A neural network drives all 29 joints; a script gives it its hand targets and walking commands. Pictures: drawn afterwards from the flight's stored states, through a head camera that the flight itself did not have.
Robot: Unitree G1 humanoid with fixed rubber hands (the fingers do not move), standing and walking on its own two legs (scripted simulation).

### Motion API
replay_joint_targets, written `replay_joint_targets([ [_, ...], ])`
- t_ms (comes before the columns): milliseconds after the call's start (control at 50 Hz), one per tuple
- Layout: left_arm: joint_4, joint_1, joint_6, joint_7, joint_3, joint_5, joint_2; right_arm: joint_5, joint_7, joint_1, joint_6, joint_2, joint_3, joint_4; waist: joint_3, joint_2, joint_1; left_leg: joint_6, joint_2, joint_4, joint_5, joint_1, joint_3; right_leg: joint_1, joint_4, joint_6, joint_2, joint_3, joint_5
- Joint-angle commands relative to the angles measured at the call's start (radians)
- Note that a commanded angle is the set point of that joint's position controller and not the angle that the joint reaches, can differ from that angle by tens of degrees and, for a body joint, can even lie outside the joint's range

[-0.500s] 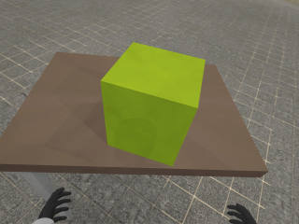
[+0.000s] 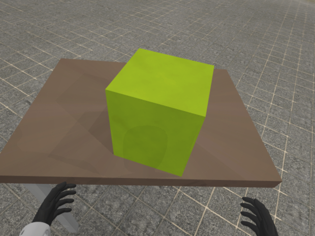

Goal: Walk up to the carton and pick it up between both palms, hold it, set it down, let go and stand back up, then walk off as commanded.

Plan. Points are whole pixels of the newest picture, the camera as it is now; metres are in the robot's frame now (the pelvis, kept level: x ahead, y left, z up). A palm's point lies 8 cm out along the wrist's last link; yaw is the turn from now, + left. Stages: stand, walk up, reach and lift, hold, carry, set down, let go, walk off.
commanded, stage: reach and lift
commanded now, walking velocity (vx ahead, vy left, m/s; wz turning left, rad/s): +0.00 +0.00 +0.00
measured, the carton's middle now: (160, 113) +0.43 +0.01 +0.09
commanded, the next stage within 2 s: none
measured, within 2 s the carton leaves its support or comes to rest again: neither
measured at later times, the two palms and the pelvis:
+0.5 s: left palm (34, 202) +0.20 +0.27 +0.04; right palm (264, 228) +0.15 -0.18 +0.08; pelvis +0.00 +0.00 +0.00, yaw +0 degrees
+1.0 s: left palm (38, 171) +0.25 +0.27 +0.08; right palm (250, 191) +0.21 -0.17 +0.11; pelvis +0.03 +0.00 +0.00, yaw +0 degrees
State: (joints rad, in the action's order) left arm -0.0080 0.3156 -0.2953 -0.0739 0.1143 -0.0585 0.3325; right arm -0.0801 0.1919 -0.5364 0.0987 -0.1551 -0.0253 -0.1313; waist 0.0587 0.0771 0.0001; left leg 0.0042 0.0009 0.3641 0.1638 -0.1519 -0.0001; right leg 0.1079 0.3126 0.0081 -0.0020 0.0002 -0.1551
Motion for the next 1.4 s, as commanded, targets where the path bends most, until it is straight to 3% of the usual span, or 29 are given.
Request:
replay_joint_targets([
  [0,-0.363,0.013,0.013,-0.043,0.133,-0.136,0.302,-0.092,0.042,-0.110,0.073,0.075,-0.043,-0.374,-0.008,-0.150,-0.072,0.012,-0.004,-0.126,-0.002,0.176,-0.119,-0.055,-0.132,0.006,-0.047,0.057,0.035],
  [80,-0.459,-0.045,0.030,-0.050,0.133,-0.166,0.345,-0.111,0.065,-0.089,0.109,0.096,-0.050,-0.512,-0.040,-0.159,-0.092,0.027,-0.007,-0.112,0.043,0.124,-0.134,-0.058,-0.102,0.003,-0.047,0.064,-0.022],
  [100,-0.464,-0.038,0.025,-0.048,0.118,-0.191,0.347,-0.107,0.065,-0.099,0.114,0.079,-0.030,-0.527,-0.050,-0.129,-0.057,0.025,-0.015,-0.106,0.038,0.125,-0.119,-0.041,-0.098,-0.002,-0.035,0.053,-0.024],
  [120,-0.448,-0.036,0.037,-0.048,0.123,-0.190,0.348,-0.107,0.066,-0.122,0.107,0.112,-0.050,-0.556,-0.044,-0.133,-0.085,0.029,-0.014,-0.098,0.027,0.112,-0.122,-0.044,-0.097,-0.006,-0.042,0.055,-0.012],
  [180,-0.483,-0.028,0.039,-0.053,0.115,-0.190,0.350,-0.116,0.063,-0.104,0.136,0.089,-0.042,-0.574,-0.025,-0.213,-0.078,0.025,-0.040,-0.128,0.058,0.090,-0.104,-0.064,-0.062,-0.013,-0.026,0.034,0.000],
  [220,-0.488,-0.053,0.046,-0.065,0.128,-0.191,0.354,-0.117,0.082,-0.094,0.150,0.101,-0.064,-0.619,-0.038,-0.184,-0.099,0.032,-0.031,-0.116,0.081,0.098,-0.113,-0.060,-0.079,-0.015,-0.039,0.052,-0.039],
  [300,-0.447,-0.051,0.030,-0.080,0.117,-0.233,0.363,-0.133,0.105,-0.091,0.192,0.135,-0.066,-0.675,-0.023,-0.150,-0.081,0.050,-0.051,-0.132,0.135,0.060,-0.101,-0.065,-0.073,-0.015,-0.039,0.043,-0.063],
  [460,-0.617,-0.151,0.065,-0.056,0.139,-0.238,0.398,-0.153,0.113,-0.053,0.226,0.153,-0.088,-0.778,-0.106,-0.246,-0.111,0.044,-0.075,-0.137,0.120,-0.020,-0.087,-0.136,-0.009,-0.023,-0.029,0.059,-0.004],
  [500,-0.556,-0.174,0.059,-0.071,0.151,-0.259,0.400,-0.147,0.127,-0.012,0.241,0.153,-0.088,-0.779,-0.089,-0.159,-0.108,0.043,-0.049,-0.100,0.094,0.065,-0.099,-0.045,-0.056,-0.027,-0.061,0.082,-0.037],
  [620,-0.535,-0.197,0.009,-0.085,0.128,-0.287,0.417,-0.144,0.145,0.059,0.310,0.125,-0.070,-0.762,-0.067,-0.185,-0.082,0.040,-0.044,-0.106,0.134,0.076,-0.092,-0.021,-0.076,-0.028,-0.074,0.084,-0.079],
  [660,-0.538,-0.216,-0.002,-0.086,0.143,-0.290,0.430,-0.136,0.154,0.053,0.316,0.135,-0.079,-0.753,-0.112,-0.154,-0.087,0.039,-0.036,-0.089,0.075,0.098,-0.090,-0.025,-0.069,-0.021,-0.079,0.097,-0.006],
  [760,-0.660,-0.214,-0.032,-0.083,0.191,-0.279,0.430,-0.171,0.164,0.061,0.335,0.088,-0.084,-0.786,-0.179,-0.195,-0.094,0.008,-0.037,-0.056,-0.140,0.164,-0.092,-0.063,-0.045,-0.008,-0.062,0.088,0.197],
  [800,-0.674,-0.214,-0.045,-0.083,0.159,-0.291,0.420,-0.176,0.163,0.086,0.331,0.077,-0.084,-0.795,-0.164,-0.219,-0.058,0.003,-0.033,-0.063,-0.162,0.189,-0.076,-0.070,-0.048,0.005,-0.069,0.085,0.289],
  [820,-0.693,-0.206,-0.054,-0.083,0.163,-0.301,0.422,-0.174,0.174,0.095,0.327,0.080,-0.090,-0.838,-0.191,-0.178,-0.062,-0.003,-0.029,-0.056,-0.196,0.214,-0.085,-0.079,-0.050,0.003,-0.068,0.088,0.324],
  [860,-0.660,-0.232,-0.066,-0.088,0.203,-0.287,0.437,-0.172,0.177,0.120,0.328,0.077,-0.084,-0.798,-0.185,-0.192,-0.073,0.001,-0.020,-0.051,-0.175,0.207,-0.083,-0.050,-0.037,0.018,-0.074,0.084,0.335],
  [880,-0.657,-0.227,-0.078,-0.094,0.168,-0.301,0.399,-0.174,0.175,0.135,0.337,0.084,-0.093,-0.799,-0.188,-0.172,-0.047,-0.003,-0.029,-0.059,-0.191,0.217,-0.083,-0.069,-0.047,0.008,-0.065,0.072,0.350],
  [900,-0.651,-0.230,-0.089,-0.092,0.202,-0.294,0.433,-0.187,0.177,0.130,0.340,0.072,-0.095,-0.809,-0.208,-0.192,-0.074,0.005,-0.018,-0.051,-0.234,0.217,-0.086,-0.085,-0.039,0.017,-0.073,0.086,0.401],
  [920,-0.676,-0.256,-0.102,-0.089,0.204,-0.280,0.426,-0.195,0.178,0.179,0.345,0.027,-0.059,-0.814,-0.216,-0.222,-0.056,-0.011,-0.020,-0.055,-0.223,0.215,-0.078,-0.084,-0.037,0.011,-0.063,0.083,0.391],
  [1000,-0.612,-0.323,-0.147,-0.102,0.195,-0.304,0.415,-0.186,0.188,0.251,0.368,0.047,-0.071,-0.792,-0.200,-0.175,-0.032,-0.006,-0.014,-0.072,-0.200,0.244,-0.081,-0.073,-0.049,0.021,-0.069,0.072,0.396],
  [1020,-0.663,-0.321,-0.149,-0.093,0.224,-0.286,0.437,-0.183,0.188,0.223,0.376,0.051,-0.087,-0.798,-0.221,-0.188,-0.056,-0.010,-0.014,-0.075,-0.217,0.232,-0.091,-0.130,-0.048,0.020,-0.067,0.085,0.395],
  [1040,-0.644,-0.366,-0.175,-0.100,0.214,-0.289,0.428,-0.189,0.190,0.274,0.390,0.040,-0.066,-0.783,-0.199,-0.196,-0.030,-0.012,-0.011,-0.075,-0.198,0.229,-0.085,-0.112,-0.049,0.025,-0.066,0.077,0.397],
  [1100,-0.653,-0.425,-0.204,-0.097,0.192,-0.290,0.420,-0.194,0.200,0.331,0.414,0.025,-0.033,-0.746,-0.204,-0.213,-0.009,-0.019,-0.022,-0.082,-0.191,0.225,-0.087,-0.122,-0.054,0.009,-0.062,0.080,0.368],
  [1120,-0.658,-0.470,-0.208,-0.094,0.209,-0.294,0.432,-0.193,0.198,0.374,0.423,0.011,-0.027,-0.733,-0.204,-0.206,-0.028,-0.019,-0.022,-0.091,-0.151,0.189,-0.084,-0.129,-0.055,0.010,-0.056,0.075,0.304],
  [1200,-0.630,-0.543,-0.231,-0.089,0.194,-0.316,0.451,-0.189,0.197,0.461,0.445,0.003,0.018,-0.707,-0.252,-0.194,0.011,-0.010,-0.030,-0.076,-0.164,0.195,-0.080,-0.110,-0.038,0.002,-0.058,0.084,0.328],
  [1220,-0.599,-0.561,-0.244,-0.089,0.188,-0.291,0.439,-0.199,0.199,0.464,0.460,0.020,0.012,-0.648,-0.220,-0.227,0.009,-0.011,-0.033,-0.091,-0.146,0.187,-0.085,-0.127,-0.041,-0.003,-0.064,0.088,0.331],
  [1240,-0.573,-0.562,-0.258,-0.098,0.177,-0.312,0.442,-0.199,0.206,0.516,0.468,-0.012,0.039,-0.686,-0.251,-0.188,0.020,-0.003,-0.025,-0.092,-0.121,0.204,-0.081,-0.126,-0.046,0.012,-0.067,0.092,0.339],
  [1280,-0.459,-0.643,-0.293,-0.108,0.169,-0.308,0.434,-0.194,0.218,0.594,0.502,0.003,0.062,-0.563,-0.194,-0.176,0.057,0.005,-0.032,-0.105,-0.048,0.164,-0.081,-0.128,-0.058,0.001,-0.071,0.088,0.280],
  [1360,-0.439,-0.750,-0.327,-0.100,0.173,-0.290,0.448,-0.198,0.215,0.684,0.528,-0.015,0.108,-0.542,-0.224,-0.201,0.056,0.004,-0.036,-0.111,-0.022,0.147,-0.083,-0.148,-0.059,-0.014,-0.054,0.084,0.184],
  [1380,-0.405,-0.783,-0.344,-0.105,0.149,-0.290,0.444,-0.199,0.216,0.720,0.544,-0.028,0.127,-0.482,-0.206,-0.210,0.089,0.005,-0.045,-0.113,0.004,0.108,-0.073,-0.167,-0.056,-0.020,-0.056,0.081,0.158],
])
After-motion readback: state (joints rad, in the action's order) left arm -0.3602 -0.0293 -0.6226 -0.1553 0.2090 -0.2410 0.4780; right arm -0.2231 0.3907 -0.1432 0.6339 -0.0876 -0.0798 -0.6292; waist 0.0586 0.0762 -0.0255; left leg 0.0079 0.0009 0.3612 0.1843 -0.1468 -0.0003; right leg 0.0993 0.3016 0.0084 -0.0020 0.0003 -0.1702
